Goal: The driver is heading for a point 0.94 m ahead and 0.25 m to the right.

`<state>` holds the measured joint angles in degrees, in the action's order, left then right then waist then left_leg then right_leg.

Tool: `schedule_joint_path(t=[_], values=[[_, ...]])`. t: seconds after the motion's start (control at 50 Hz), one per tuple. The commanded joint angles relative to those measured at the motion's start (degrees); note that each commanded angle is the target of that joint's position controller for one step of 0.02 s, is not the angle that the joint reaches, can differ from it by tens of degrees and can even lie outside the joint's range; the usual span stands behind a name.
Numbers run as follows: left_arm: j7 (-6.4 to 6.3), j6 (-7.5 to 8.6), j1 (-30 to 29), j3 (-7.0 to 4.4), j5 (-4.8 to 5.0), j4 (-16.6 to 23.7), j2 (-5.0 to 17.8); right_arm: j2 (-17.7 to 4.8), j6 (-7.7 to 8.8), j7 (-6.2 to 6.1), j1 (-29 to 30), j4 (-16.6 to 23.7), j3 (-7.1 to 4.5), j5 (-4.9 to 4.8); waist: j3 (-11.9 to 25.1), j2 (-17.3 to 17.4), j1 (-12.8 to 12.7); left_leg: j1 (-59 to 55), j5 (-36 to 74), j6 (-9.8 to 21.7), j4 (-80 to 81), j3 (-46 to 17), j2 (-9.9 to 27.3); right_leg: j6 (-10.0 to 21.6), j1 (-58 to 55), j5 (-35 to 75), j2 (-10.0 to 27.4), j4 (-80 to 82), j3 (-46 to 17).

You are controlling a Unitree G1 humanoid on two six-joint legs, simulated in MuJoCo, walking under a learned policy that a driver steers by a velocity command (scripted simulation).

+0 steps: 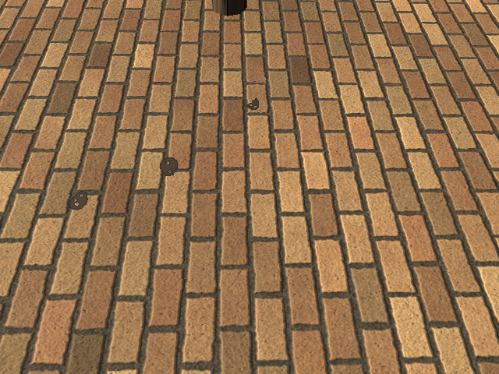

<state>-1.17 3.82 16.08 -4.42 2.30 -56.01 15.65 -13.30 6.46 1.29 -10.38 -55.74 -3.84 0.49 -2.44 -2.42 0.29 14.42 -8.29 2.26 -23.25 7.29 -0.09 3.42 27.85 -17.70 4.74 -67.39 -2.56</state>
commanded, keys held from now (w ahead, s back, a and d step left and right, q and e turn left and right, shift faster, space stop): w+e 0.62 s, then w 0.38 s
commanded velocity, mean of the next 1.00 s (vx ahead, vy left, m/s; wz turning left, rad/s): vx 0.50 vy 0.00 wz -0.45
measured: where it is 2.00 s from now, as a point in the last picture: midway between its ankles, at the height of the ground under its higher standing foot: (348, 245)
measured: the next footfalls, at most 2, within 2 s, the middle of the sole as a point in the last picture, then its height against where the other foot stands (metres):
right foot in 0.40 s outside the picture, level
left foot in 0.90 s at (280, 295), level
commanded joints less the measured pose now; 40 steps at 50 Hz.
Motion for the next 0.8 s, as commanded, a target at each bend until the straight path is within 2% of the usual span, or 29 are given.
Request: schedule_joint_path(t=[0.02,0.04,0.06,0.08,0.12,0.14,0.16,0.2,0.24,0.28,0.32,0.34,0.36,0.38,0.4,0.42,0.44,0.46,0.48,0.5,0.52,0.54,0.58,0.62,0.68,0.74,0.8], values=[[-0.1,-1.4,3.1,-0.99,0.07,2.85,0.85,-5.78,1.1,-0.66,1.01,1.78,-1.03,0.39,1.41,8.72,-1.67,-3.82,0.94,6.35,16.18,-11.11,15.39,0.38,6.82,5.53,4.76,0.48,-3.42],[0.0,-1.66,1.49,-1.04,-0.33,3.59,1.15,-5.95,1.17,-1.01,0.11,1.65,-1.16,0.24,0.42,6.82,-1.28,-4.52,3.86,6.69,16.41,-9.24,15.21,-0.02,9.0,7.53,5.03,1.96,-3.87],[0.16,-1.77,-0.28,-1.13,-0.44,4.66,1.23,-7.03,1.1,-1.38,-0.62,1.34,-1.42,0.49,-0.35,6.65,-1.2,-4.87,3.69,7.38,17.31,-8.55,15.85,-0.63,11.07,10.1,4.87,4.51,-4.35],[0.28,-1.75,-1.83,-1.3,-0.51,5.23,1.68,-7.33,0.97,-1.7,-1.19,1.29,-1.53,0.71,-0.81,5.27,-1.01,-5.66,3.86,7.47,17.76,-7.56,15.8,-0.99,12.55,12.1,4.77,6.74,-4.71],[0.95,-1.5,-4.4,-1.24,-0.73,6.28,1.55,-7.86,0.67,-2.25,-2.14,1.42,-1.59,0.75,-1.5,4.74,-0.48,-7.68,6.83,7.13,17.74,-4.15,15.51,-1.45,14.18,16.73,4.02,12.49,-4.08],[1.39,-1.33,-5.94,-1.13,-0.88,6.78,1.48,-7.78,0.49,-2.46,-2.56,1.59,-1.54,0.57,-1.93,4.12,-0.06,-8.66,8.63,6.56,17.56,-1.84,14.63,-1.41,14.13,18.81,3.5,15.72,-2.82],[1.81,-1.26,-8.18,-0.74,-1.01,7.72,0.76,-8.86,0.3,-2.67,-3.19,1.65,-1.76,0.49,-2.25,4.59,0.6,-8.95,8.38,6.54,18.03,-0.75,15.1,-1.47,13.64,20.3,3.49,18.6,-0.99],[2.61,-1.16,-12.93,-0.23,-1.17,9.63,0.35,-9.19,-0.19,-3.0,-5.73,1.31,-1.9,0.09,-3.79,3.4,2.43,-11.63,9.95,6.36,17.8,1.5,15.68,-1.11,14.45,21.17,3.19,22.77,1.34],[3.44,-1.12,-16.45,0.26,-1.09,11.62,-0.31,-9.87,-0.94,-3.04,-8.29,0.93,-2.17,-0.31,-4.62,3.3,3.71,-16.28,12.59,6.23,16.0,3.24,16.6,-0.4,15.9,19.61,2.62,26.38,3.27],[4.28,-1.13,-18.66,0.35,-0.89,13.51,0.07,-10.42,-1.81,-2.98,-9.24,0.94,-2.47,-0.79,-4.89,3.71,3.78,-20.16,18.32,5.79,13.18,4.82,17.48,0.61,15.91,15.91,1.62,28.68,5.24],[4.84,-1.29,-17.59,-0.28,-0.72,14.68,1.59,-11.98,-2.53,-3.07,-7.99,1.85,-2.91,-1.22,-2.4,5.69,1.75,-21.8,35.86,4.74,7.36,6.79,17.57,2.4,9.81,10.78,-1.65,29.93,8.64],[4.9,-1.45,-15.09,-0.96,-0.62,14.71,2.94,-13.03,-2.94,-3.21,-7.31,2.33,-3.19,-1.47,0.03,7.24,-0.2,-22.23,46.0,4.17,2.4,7.31,17.6,3.55,5.05,7.85,-3.86,29.56,10.26],[4.85,-1.55,-9.53,-2.09,-0.32,13.84,5.11,-13.81,-3.43,-3.27,-6.37,2.84,-3.35,-1.6,3.28,8.22,-3.59,-21.55,52.94,3.52,-5.87,7.77,17.1,5.06,-2.11,5.64,-6.35,29.9,11.35],[4.3,-1.56,-0.4,-3.91,-0.19,11.69,8.31,-13.96,-3.68,-3.24,-4.83,3.46,-3.23,-1.98,8.01,7.51,-8.71,-16.9,50.69,1.68,-17.92,8.76,15.15,7.3,-15.42,9.41,-8.76,34.65,11.08],[2.87,-2.18,7.9,-5.97,-0.39,9.69,13.54,-12.3,-3.18,-3.25,-5.08,4.7,-2.58,-0.95,12.95,1.29,-11.49,-2.28,30.3,-1.2,-35.68,8.62,12.54,10.43,-32.63,7.91,-2.4,36.83,-1.12],[2.65,-1.72,5.13,-6.53,-0.56,10.83,19.16,-2.97,-1.12,-2.58,-8.92,8.53,0.05,0.16,17.21,-12.83,-3.55,23.34,-22.76,-4.91,-56.49,1.49,-1.28,22.12,-48.92,0.58,12.49,44.61,-37.44],[2.97,-0.93,7.54,-4.76,-1.75,11.73,14.27,-7.46,1.73,-1.61,-3.29,9.83,-0.51,-2.24,22.55,-4.82,-7.06,30.24,-25.18,-3.14,-61.08,-12.37,-1.23,22.24,-52.37,-2.42,14.91,51.88,-46.41],[3.04,-0.12,6.04,-3.78,-2.04,11.13,10.5,-9.06,2.86,-1.11,1.44,11.25,-0.96,-4.04,15.06,-2.52,-7.2,34.51,-19.93,-1.26,-58.72,-12.54,1.7,18.77,-47.96,2.37,13.2,51.84,-36.67],[3.11,0.52,1.9,-3.13,-1.39,11.8,8.32,-8.7,3.24,-1.41,1.29,10.63,-0.9,-3.18,9.94,2.23,-4.24,31.98,-14.99,-0.57,-52.73,-12.55,4.62,16.28,-38.84,8.7,10.25,51.31,-28.19],[3.15,0.83,-1.84,-2.52,-1.22,12.7,6.32,-9.4,2.97,-1.92,1.19,9.71,-1.49,-1.31,7.55,3.43,-2.2,27.2,-12.77,-0.77,-47.51,-12.32,6.42,14.27,-31.25,17.12,7.54,50.86,-21.75],[2.86,0.82,-3.97,-2.01,-1.79,13.65,5.43,-9.46,2.09,-1.91,-0.46,9.69,-1.86,-0.82,7.06,2.85,0.05,23.26,-10.53,-1.32,-45.25,-12.66,7.43,14.27,-25.89,18.53,6.54,52.71,-19.91],[2.6,0.93,-4.56,-2.12,-1.96,14.03,6.16,-9.56,1.29,-1.88,-0.77,9.95,-2.05,-0.7,6.53,1.96,0.95,20.67,-10.1,-2.25,-42.96,-12.72,7.58,14.79,-22.16,20.25,6.23,53.89,-19.84],[1.8,1.11,-3.3,-2.26,-1.43,13.91,7.17,-8.18,0.1,-1.92,0.52,10.68,-1.82,-0.03,4.95,2.26,1.22,20.04,-7.92,-4.1,-37.12,-11.35,7.4,14.32,-18.15,23.84,4.69,54.86,-15.81],[0.9,0.99,-1.19,-2.68,-1.22,13.66,8.86,-7.14,-0.32,-2.14,5.45,12.52,-1.41,0.4,3.15,1.46,-0.19,21.43,-1.11,-5.53,-28.7,-10.29,6.11,13.09,-16.06,23.56,2.94,55.39,-13.4],[0.38,0.63,1.02,-2.28,-1.26,12.97,7.98,-5.39,-0.08,-1.49,10.49,13.7,-0.52,0.0,2.45,-1.45,-2.7,17.92,11.42,-5.4,-14.78,-9.22,3.92,9.93,-14.63,19.42,0.18,55.12,-9.24],[0.53,0.74,4.13,-1.94,-1.31,11.31,7.51,-5.59,0.49,-0.58,14.73,15.02,-0.14,-0.73,1.32,-2.96,-5.1,15.47,17.47,-4.37,-8.7,-8.81,2.76,8.93,-15.84,14.64,1.66,55.02,-10.46],[0.41,0.4,6.48,-1.84,-1.26,10.02,7.57,-7.35,1.17,0.27,17.05,16.45,-0.34,-0.81,0.4,-2.98,-5.74,18.8,12.77,-2.26,-5.27,-9.42,2.51,8.7,-23.68,16.63,5.03,51.09,-13.72]])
